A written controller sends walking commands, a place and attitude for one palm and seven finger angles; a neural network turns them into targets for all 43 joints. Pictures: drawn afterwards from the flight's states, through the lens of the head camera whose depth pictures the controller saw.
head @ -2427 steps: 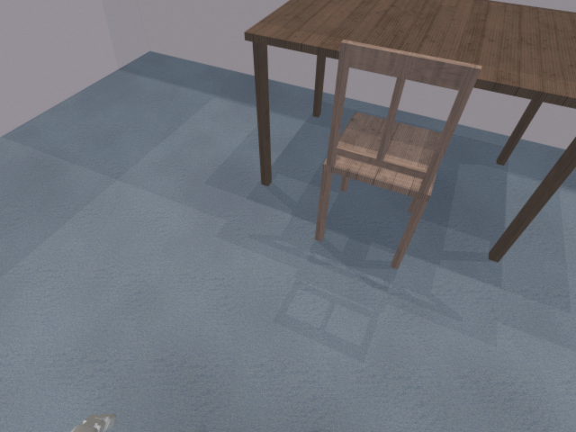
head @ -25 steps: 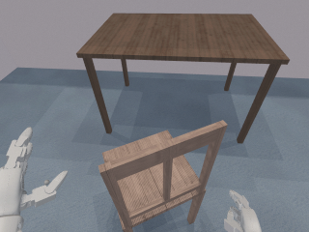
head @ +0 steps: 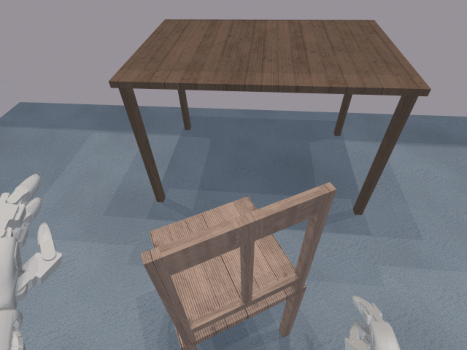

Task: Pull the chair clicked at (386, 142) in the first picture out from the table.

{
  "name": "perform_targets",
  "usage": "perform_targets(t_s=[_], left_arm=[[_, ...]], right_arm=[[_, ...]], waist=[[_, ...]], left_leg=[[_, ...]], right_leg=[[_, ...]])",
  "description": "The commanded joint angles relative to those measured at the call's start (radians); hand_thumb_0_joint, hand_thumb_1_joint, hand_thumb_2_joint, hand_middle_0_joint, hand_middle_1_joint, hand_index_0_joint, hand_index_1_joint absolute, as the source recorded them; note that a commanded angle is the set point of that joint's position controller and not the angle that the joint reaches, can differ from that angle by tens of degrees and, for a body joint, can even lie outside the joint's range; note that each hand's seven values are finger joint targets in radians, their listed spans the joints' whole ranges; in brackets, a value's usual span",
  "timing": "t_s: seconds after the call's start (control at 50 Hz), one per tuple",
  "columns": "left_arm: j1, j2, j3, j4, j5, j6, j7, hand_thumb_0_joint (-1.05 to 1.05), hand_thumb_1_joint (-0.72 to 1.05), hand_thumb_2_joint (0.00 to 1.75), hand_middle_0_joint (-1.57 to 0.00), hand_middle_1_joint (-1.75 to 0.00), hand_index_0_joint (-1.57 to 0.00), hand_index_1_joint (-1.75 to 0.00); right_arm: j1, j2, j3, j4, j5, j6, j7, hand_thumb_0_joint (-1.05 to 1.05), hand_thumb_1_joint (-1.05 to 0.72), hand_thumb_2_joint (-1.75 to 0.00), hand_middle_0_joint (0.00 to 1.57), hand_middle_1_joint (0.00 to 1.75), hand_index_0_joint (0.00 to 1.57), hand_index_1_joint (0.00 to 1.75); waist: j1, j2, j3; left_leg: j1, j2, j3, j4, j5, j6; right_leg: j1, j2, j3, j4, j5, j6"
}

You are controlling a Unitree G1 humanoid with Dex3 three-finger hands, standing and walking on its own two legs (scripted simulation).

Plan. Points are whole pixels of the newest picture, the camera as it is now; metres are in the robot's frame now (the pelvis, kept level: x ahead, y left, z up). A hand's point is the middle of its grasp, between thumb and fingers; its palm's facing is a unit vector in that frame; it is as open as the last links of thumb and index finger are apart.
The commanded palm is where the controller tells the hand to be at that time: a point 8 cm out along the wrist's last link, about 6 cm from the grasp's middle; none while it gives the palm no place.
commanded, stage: draw the hand back to the body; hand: left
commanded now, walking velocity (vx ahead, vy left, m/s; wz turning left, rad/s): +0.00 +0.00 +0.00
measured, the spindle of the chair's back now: (246, 273) +0.31 +0.02 -0.11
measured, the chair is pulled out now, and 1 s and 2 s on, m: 0.53 0.53 0.53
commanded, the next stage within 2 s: step back with the hand held close in 0.02 s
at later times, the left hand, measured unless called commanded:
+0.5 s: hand (44, 277) +0.16 +0.26 +0.14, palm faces +0.34 -0.79 -0.51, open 7.4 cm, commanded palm +0.11 +0.31 +0.17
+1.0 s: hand (1, 312) +0.11 +0.28 +0.15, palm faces +0.44 -0.76 -0.47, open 7.4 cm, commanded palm +0.06 +0.32 +0.17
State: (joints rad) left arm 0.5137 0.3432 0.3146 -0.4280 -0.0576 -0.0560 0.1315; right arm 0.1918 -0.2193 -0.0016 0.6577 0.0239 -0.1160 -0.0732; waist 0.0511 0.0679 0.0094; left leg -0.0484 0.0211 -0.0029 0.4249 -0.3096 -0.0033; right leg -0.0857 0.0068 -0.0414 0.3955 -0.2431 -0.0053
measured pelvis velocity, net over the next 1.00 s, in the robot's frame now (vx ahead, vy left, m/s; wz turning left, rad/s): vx -0.08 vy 0.02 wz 0.00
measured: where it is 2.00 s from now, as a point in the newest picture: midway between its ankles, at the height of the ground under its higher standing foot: outside the picture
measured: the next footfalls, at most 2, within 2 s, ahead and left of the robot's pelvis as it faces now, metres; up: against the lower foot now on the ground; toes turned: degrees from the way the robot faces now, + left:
right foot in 1.96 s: -0.20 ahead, -0.16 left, +0.00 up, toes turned +1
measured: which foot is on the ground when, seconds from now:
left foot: down 0.00-1.00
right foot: down 0.00-1.00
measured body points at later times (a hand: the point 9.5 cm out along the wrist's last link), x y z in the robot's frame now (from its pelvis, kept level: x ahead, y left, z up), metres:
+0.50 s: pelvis -0.04 +0.01 +0.00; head -0.02 -0.01 +0.45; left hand +0.14 +0.30 +0.17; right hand +0.13 -0.24 -0.09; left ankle -0.05 +0.12 -0.74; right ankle -0.01 -0.12 -0.74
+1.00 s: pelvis -0.08 +0.02 -0.01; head -0.07 +0.03 +0.44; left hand +0.09 +0.32 +0.18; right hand +0.08 -0.22 -0.09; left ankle -0.05 +0.12 -0.74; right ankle -0.01 -0.12 -0.74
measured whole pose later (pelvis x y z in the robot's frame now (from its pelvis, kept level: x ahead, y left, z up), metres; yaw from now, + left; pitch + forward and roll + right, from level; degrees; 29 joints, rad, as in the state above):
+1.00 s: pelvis -0.08 +0.02 -0.01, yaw +0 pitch +0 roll -1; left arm 0.55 0.40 0.41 -0.51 -0.01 -0.16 0.18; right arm 0.22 -0.20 0.00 0.61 0.02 -0.10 -0.09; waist 0.01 0.00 0.01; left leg -0.35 0.01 0.00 0.60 -0.26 0.02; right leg -0.35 -0.01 -0.03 0.50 -0.15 0.02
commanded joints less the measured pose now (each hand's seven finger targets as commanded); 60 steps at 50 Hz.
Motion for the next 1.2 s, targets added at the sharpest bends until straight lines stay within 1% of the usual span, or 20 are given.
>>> perform_targets(t_s=[0.0, 0.06, 0.12, 0.14, 0.18, 0.22, 0.26, 0.3, 0.34, 0.42, 0.48, 0.52, 0.64, 0.74, 0.78, 0.86, 0.96, 1.04, 1.1, 1.18], left_arm=[[-0.087, 0.177, 0.13, -0.201, 0.0, -0.068, 0.024, 0.0, 0.9, 0.9, -0.2, -0.3, -0.2, -0.3], [-0.093, 0.168, 0.121, -0.176, -0.002, -0.066, 0.022, 0.0, 0.9, 0.9, -0.2, -0.3, -0.2, -0.3], [-0.143, 0.196, 0.139, -0.17, 0.0, -0.071, 0.023, 0.0, 0.9, 0.9, -0.2, -0.3, -0.2, -0.3], [-0.303, 0.356, 0.291, -0.252, -0.008, -0.136, 0.029, 0.0, 0.9, 0.9, -0.2, -0.3, -0.2, -0.3], [-0.139, 0.236, 0.212, -0.14, -0.004, -0.146, 0.013, 0.0, 0.9, 0.9, -0.2, -0.3, -0.2, -0.3], [-0.04, 0.174, 0.157, -0.133, 0.003, -0.139, 0.003, 0.0, 0.9, 0.9, -0.2, -0.3, -0.2, -0.3], [-0.002, 0.173, 0.151, -0.153, 0.006, -0.135, 0.006, 0.0, 0.9, 0.9, -0.2, -0.3, -0.2, -0.3], [0.025, 0.196, 0.174, -0.175, 0.012, -0.133, 0.014, 0.0, 0.9, 0.9, -0.2, -0.3, -0.2, -0.3], [0.025, 0.24, 0.209, -0.197, 0.013, -0.133, 0.025, 0.0, 0.9, 0.9, -0.2, -0.3, -0.2, -0.3], [0.038, 0.239, 0.214, -0.224, 0.012, -0.137, 0.033, 0.0, 0.9, 0.9, -0.2, -0.3, -0.2, -0.3], [0.028, 0.237, 0.21, -0.235, 0.012, -0.136, 0.042, 0.0, 0.9, 0.9, -0.2, -0.3, -0.2, -0.3], [0.03, 0.229, 0.202, -0.236, 0.016, -0.135, 0.046, 0.0, 0.9, 0.9, -0.2, -0.3, -0.2, -0.3], [0.013, 0.242, 0.21, -0.25, 0.028, -0.137, 0.059, 0.0, 0.9, 0.9, -0.2, -0.3, -0.2, -0.3], [-0.005, 0.251, 0.223, -0.252, 0.036, -0.145, 0.068, 0.0, 0.9, 0.9, -0.2, -0.3, -0.2, -0.3], [-0.012, 0.238, 0.206, -0.281, 0.038, -0.154, 0.067, 0.0, 0.9, 0.9, -0.2, -0.3, -0.2, -0.3], [-0.011, 0.227, 0.204, -0.296, 0.043, -0.165, 0.07, 0.0, 0.9, 0.9, -0.2, -0.3, -0.2, -0.3], [-0.014, 0.226, 0.216, -0.302, 0.048, -0.175, 0.071, 0.0, 0.9, 0.9, -0.2, -0.3, -0.2, -0.3], [-0.016, 0.249, 0.234, -0.305, 0.046, -0.176, 0.07, 0.0, 0.9, 0.9, -0.2, -0.3, -0.2, -0.3], [-0.008, 0.239, 0.222, -0.319, 0.039, -0.181, 0.069, 0.0, 0.9, 0.9, -0.2, -0.3, -0.2, -0.3], [0.015, 0.256, 0.239, -0.349, 0.041, -0.191, 0.076, 0.0, 0.9, 0.9, -0.2, -0.3, -0.2, -0.3]], right_arm=[[-0.151, -0.091, -0.03, -0.167, -0.001, -0.058, -0.005, 0.0, -0.9, -0.9, 0.2, 0.3, 0.2, 0.3], [-0.153, -0.095, -0.031, -0.164, 0.0, -0.055, -0.007, 0.0, -0.9, -0.9, 0.2, 0.3, 0.2, 0.3], [-0.149, -0.101, -0.028, -0.162, 0.0, -0.058, -0.007, 0.0, -0.9, -0.9, 0.2, 0.3, 0.2, 0.3], [-0.102, -0.109, -0.018, -0.208, 0.007, -0.045, -0.004, 0.0, -0.9, -0.9, 0.2, 0.3, 0.2, 0.3], [-0.116, -0.106, -0.028, -0.181, 0.0, -0.035, -0.004, 0.0, -0.9, -0.9, 0.2, 0.3, 0.2, 0.3], [-0.129, -0.113, -0.034, -0.191, -0.007, -0.014, 0.0, 0.0, -0.9, -0.9, 0.2, 0.3, 0.2, 0.3], [-0.131, -0.117, -0.038, -0.197, -0.009, -0.002, 0.0, 0.0, -0.9, -0.9, 0.2, 0.3, 0.2, 0.3], [-0.135, -0.116, -0.046, -0.202, -0.012, 0.011, -0.003, 0.0, -0.9, -0.9, 0.2, 0.3, 0.2, 0.3], [-0.135, -0.118, -0.052, -0.202, -0.01, 0.02, -0.011, 0.0, -0.9, -0.9, 0.2, 0.3, 0.2, 0.3], [-0.137, -0.106, -0.057, -0.207, -0.007, 0.025, -0.02, 0.0, -0.9, -0.9, 0.2, 0.3, 0.2, 0.3], [-0.135, -0.106, -0.057, -0.205, -0.005, 0.021, -0.026, 0.0, -0.9, -0.9, 0.2, 0.3, 0.2, 0.3], [-0.127, -0.108, -0.059, -0.206, -0.004, 0.019, -0.026, 0.0, -0.9, -0.9, 0.2, 0.3, 0.2, 0.3], [-0.125, -0.114, -0.059, -0.202, -0.006, 0.007, -0.028, 0.0, -0.9, -0.9, 0.2, 0.3, 0.2, 0.3], [-0.103, -0.113, -0.059, -0.204, -0.008, -0.005, -0.028, 0.0, -0.9, -0.9, 0.2, 0.3, 0.2, 0.3], [-0.097, -0.116, -0.055, -0.21, -0.01, -0.013, -0.026, 0.0, -0.9, -0.9, 0.2, 0.3, 0.2, 0.3], [-0.086, -0.115, -0.05, -0.211, -0.01, -0.03, -0.026, 0.0, -0.9, -0.9, 0.2, 0.3, 0.2, 0.3], [-0.083, -0.115, -0.054, -0.204, -0.013, -0.046, -0.026, 0.0, -0.9, -0.9, 0.2, 0.3, 0.2, 0.3], [-0.086, -0.116, -0.067, -0.188, -0.015, -0.046, -0.022, 0.0, -0.9, -0.9, 0.2, 0.3, 0.2, 0.3], [-0.085, -0.113, -0.067, -0.182, -0.02, -0.042, -0.017, 0.0, -0.9, -0.9, 0.2, 0.3, 0.2, 0.3], [-0.097, -0.118, -0.067, -0.178, -0.023, -0.033, -0.019, 0.0, -0.9, -0.9, 0.2, 0.3, 0.2, 0.3]], waist=[[-0.003, 0.005, -0.068], [-0.006, -0.012, -0.029], [-0.008, -0.012, -0.049], [-0.029, 0.038, 0.064], [-0.036, -0.029, 0.002], [-0.038, -0.022, -0.051], [-0.036, 0.0, -0.097], [-0.035, -0.032, -0.133], [-0.034, -0.035, -0.15], [-0.037, -0.047, -0.162], [-0.038, -0.009, -0.143], [-0.04, -0.025, -0.135], [-0.041, 0.01, -0.089], [-0.046, -0.038, -0.06], [-0.049, -0.015, -0.054], [-0.05, 0.041, -0.066], [-0.048, 0.04, -0.073], [-0.048, -0.02, -0.09], [-0.054, -0.07, -0.106], [-0.057, -0.008, -0.123]], left_leg=[[-0.041, 0.017, 0.001, -0.052, 0.338, 0.015], [-0.055, 0.019, -0.002, -0.063, 0.293, 0.015], [-0.058, 0.015, -0.003, -0.064, 0.275, 0.017], [-0.134, 0.035, -0.024, -0.057, 0.182, 0.028], [-0.105, 0.032, -0.031, -0.044, 0.166, 0.031], [-0.09, 0.041, -0.019, -0.046, 0.243, 0.032], [-0.098, 0.05, -0.016, -0.053, 0.291, 0.031], [-0.107, 0.059, -0.02, -0.051, 0.336, 0.03], [-0.129, 0.065, -0.033, -0.055, 0.35, 0.029], [-0.156, 0.072, -0.031, -0.038, 0.345, 0.03], [-0.205, 0.076, -0.038, -0.045, 0.293, 0.032], [-0.234, 0.079, -0.044, -0.043, 0.246, 0.034], [-0.37, 0.084, -0.068, -0.077, 0.009, 0.049], [-0.434, 0.073, -0.076, -0.06, -0.143, 0.051], [-0.438, 0.074, -0.082, -0.055, -0.174, 0.054], [-0.491, 0.097, -0.101, -0.086, -0.203, 0.061], [-0.577, 0.121, -0.127, -0.087, -0.184, 0.073], [-0.527, 0.093, -0.101, -0.004, -0.118, 0.058], [-0.449, 0.055, -0.081, 0.063, -0.1, 0.041], [-0.461, 0.077, -0.107, 0.017, -0.115, 0.048]], right_leg=[[0.039, -0.033, 0.018, -0.038, 0.292, -0.017], [0.018, -0.029, 0.019, -0.05, 0.241, -0.017], [0.023, -0.029, 0.022, -0.052, 0.219, -0.018], [-0.067, -0.079, 0.112, -0.095, 0.246, -0.011], [-0.069, -0.091, 0.128, -0.1, 0.261, -0.015], [-0.042, -0.09, 0.105, -0.069, 0.324, -0.007], [-0.016, -0.089, 0.09, -0.043, 0.342, -0.001], [-0.002, -0.087, 0.078, -0.024, 0.368, 0.003], [0.01, -0.091, 0.068, -0.009, 0.367, 0.004], [-0.009, -0.089, 0.078, 0.012, 0.366, 0.008], [-0.018, -0.083, 0.079, 0.026, 0.308, 0.01], [-0.027, -0.081, 0.085, 0.029, 0.273, 0.009], [-0.033, -0.073, 0.097, 0.028, 0.101, 0.008], [-0.069, -0.078, 0.124, -0.015, -0.032, 0.006], [-0.092, -0.078, 0.129, -0.024, -0.077, 0.005], [-0.049, -0.062, 0.103, 0.037, -0.056, 0.009], [0.016, -0.052, 0.089, 0.132, 0.063, 0.012], [-0.042, -0.082, 0.137, 0.09, 0.108, -0.004], [-0.136, -0.115, 0.176, 0.005, 0.042, -0.024], [-0.133, -0.095, 0.144, 0.021, -0.008, -0.016]])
